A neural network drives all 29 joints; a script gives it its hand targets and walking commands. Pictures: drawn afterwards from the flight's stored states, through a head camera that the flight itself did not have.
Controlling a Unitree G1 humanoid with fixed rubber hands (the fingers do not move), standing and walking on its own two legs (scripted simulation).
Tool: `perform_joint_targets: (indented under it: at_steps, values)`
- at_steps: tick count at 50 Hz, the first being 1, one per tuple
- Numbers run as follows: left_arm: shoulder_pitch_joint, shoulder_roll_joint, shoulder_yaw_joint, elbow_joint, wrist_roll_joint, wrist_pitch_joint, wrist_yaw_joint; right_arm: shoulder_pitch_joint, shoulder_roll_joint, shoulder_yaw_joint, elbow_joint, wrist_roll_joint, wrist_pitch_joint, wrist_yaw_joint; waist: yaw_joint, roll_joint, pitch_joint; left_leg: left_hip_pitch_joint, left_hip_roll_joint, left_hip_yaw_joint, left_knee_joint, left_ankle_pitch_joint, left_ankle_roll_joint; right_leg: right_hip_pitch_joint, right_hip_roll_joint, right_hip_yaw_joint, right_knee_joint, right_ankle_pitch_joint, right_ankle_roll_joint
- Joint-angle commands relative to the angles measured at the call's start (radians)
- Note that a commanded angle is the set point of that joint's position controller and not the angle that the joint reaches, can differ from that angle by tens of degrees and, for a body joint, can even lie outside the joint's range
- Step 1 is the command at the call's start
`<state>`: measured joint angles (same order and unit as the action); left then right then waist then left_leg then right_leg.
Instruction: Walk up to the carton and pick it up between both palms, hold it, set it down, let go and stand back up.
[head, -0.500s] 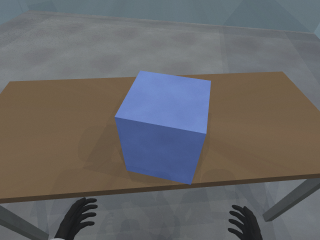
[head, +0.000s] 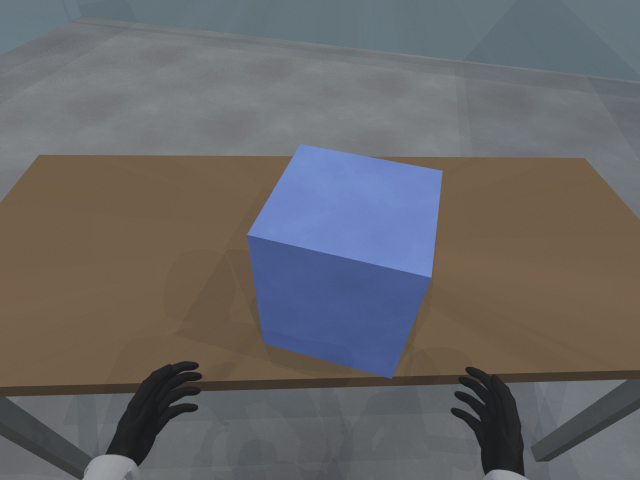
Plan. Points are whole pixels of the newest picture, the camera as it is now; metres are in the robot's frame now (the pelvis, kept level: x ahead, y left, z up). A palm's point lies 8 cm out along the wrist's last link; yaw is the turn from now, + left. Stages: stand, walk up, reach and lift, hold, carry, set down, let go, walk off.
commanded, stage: reach and lift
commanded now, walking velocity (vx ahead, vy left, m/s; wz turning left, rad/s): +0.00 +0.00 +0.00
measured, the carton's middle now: (346, 263) +0.42 +0.01 +0.03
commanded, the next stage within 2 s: none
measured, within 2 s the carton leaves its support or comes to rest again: neither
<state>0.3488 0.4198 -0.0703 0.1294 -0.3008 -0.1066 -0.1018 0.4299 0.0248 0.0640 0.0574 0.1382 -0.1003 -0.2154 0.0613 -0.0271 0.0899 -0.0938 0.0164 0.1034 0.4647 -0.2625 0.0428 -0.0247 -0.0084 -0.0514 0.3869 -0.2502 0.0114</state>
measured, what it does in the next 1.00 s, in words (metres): stands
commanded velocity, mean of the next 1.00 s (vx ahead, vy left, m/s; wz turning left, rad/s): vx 0.00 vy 0.00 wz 0.00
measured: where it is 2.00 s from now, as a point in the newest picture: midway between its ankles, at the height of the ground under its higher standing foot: outside the picture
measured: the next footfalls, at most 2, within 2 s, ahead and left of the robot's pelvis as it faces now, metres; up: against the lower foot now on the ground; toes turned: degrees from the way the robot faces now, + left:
none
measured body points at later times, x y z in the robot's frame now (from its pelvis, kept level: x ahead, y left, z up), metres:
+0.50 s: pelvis +0.00 +0.00 +0.00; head +0.01 +0.01 +0.45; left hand +0.26 +0.24 +0.05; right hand +0.25 -0.18 +0.06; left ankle +0.00 +0.08 -0.74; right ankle -0.02 -0.13 -0.74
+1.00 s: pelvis -0.02 +0.00 +0.00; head +0.00 +0.02 +0.45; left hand +0.33 +0.23 +0.10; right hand +0.30 -0.19 +0.11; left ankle +0.00 +0.08 -0.74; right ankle -0.02 -0.13 -0.74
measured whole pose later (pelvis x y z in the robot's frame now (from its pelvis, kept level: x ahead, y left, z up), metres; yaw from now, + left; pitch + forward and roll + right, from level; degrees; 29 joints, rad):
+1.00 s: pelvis -0.02 +0.00 +0.00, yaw -2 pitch -2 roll -1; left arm -0.30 0.44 0.09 0.11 -0.31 0.51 -0.09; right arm -0.17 -0.13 -0.02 -0.04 0.31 0.42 -0.29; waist 0.00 -0.03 0.07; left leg -0.17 0.02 0.12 0.41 -0.19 0.04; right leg -0.12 0.01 0.00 0.34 -0.18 0.01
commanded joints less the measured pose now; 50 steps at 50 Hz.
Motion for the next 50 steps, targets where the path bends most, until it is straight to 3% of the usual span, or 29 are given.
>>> perform_joint_targets:
  at_steps: [1, 3, 7, 12, 25, 26, 27, 33, 50]
  values:
    - [-0.154, 0.17, 0.09, -0.249, -0.015, -0.035, 0.0, -0.099, -0.056, -0.031, -0.225, 0.001, -0.038, -0.011, -0.026, 0.151, -0.066, 0.019, 0.046, -0.129, -0.104, 0.266, -0.075, -0.078, -0.014, 0.093, -0.087, 0.092, -0.079]
    - [-0.207, 0.18, 0.099, -0.265, -0.021, -0.005, 0.005, -0.149, -0.062, -0.027, -0.246, 0.006, -0.005, -0.013, -0.013, 0.157, -0.081, 0.012, 0.047, -0.125, -0.111, 0.247, -0.072, -0.085, -0.019, 0.096, -0.091, 0.069, -0.078]
    - [-0.257, 0.183, 0.102, -0.294, -0.044, 0.045, 0.016, -0.194, -0.075, -0.042, -0.306, 0.008, 0.06, -0.019, -0.023, 0.132, -0.139, 0.015, 0.049, -0.121, -0.114, 0.261, -0.064, -0.057, -0.017, 0.094, -0.084, 0.105, -0.07]
    - [-0.335, 0.191, 0.13, -0.325, -0.035, 0.106, 0.018, -0.255, -0.094, -0.045, -0.332, 0.036, 0.137, -0.027, -0.02, 0.156, -0.163, 0.04, 0.047, -0.118, -0.115, 0.307, -0.072, -0.056, -0.02, 0.103, -0.092, 0.138, -0.072]
    - [-0.549, 0.18, 0.206, -0.348, -0.025, 0.301, 0.001, -0.446, -0.166, -0.071, -0.426, 0.082, 0.294, -0.041, -0.031, 0.088, -0.304, 0.073, 0.026, -0.089, -0.114, 0.365, -0.06, -0.008, -0.013, 0.103, -0.09, 0.272, -0.04]
    - [-0.482, 0.173, 0.227, -0.372, 0.012, 0.313, 0.004, -0.341, -0.155, -0.063, -0.405, 0.091, 0.308, -0.047, -0.018, 0.092, -0.311, 0.121, 0.043, -0.094, -0.103, 0.44, -0.06, -0.001, -0.005, 0.106, -0.084, 0.33, -0.044]
    - [-0.536, 0.172, 0.226, -0.382, 0.009, 0.334, 0.0, -0.413, -0.168, -0.077, -0.433, 0.1, 0.311, -0.051, -0.03, 0.105, -0.318, 0.119, 0.034, -0.091, -0.09, 0.474, -0.071, -0.001, -0.002, 0.107, -0.089, 0.345, -0.045]
    - [-0.667, 0.182, 0.241, -0.395, -0.003, 0.41, 0.003, -0.53, -0.198, -0.091, -0.471, 0.116, 0.358, -0.053, -0.037, 0.107, -0.345, 0.121, 0.031, -0.079, -0.094, 0.427, -0.067, -0.025, 0.0, 0.103, -0.086, 0.328, -0.038]
    - [-1.08, 0.242, 0.266, -0.243, -0.006, 0.567, 0.015, -0.954, -0.261, -0.14, -0.309, 0.167, 0.476, -0.07, -0.076, 0.109, -0.478, 0.12, 0.031, -0.06, -0.095, 0.339, -0.058, -0.048, 0.014, 0.086, -0.079, 0.284, -0.03]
